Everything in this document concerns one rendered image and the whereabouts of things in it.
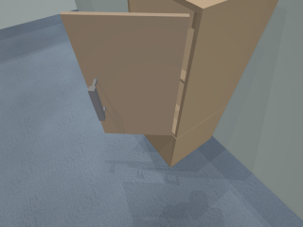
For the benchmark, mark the handle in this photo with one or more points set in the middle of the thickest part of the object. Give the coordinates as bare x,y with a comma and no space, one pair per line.
93,93

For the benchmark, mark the cupboard door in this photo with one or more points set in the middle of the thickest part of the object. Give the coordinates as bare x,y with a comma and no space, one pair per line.
137,58

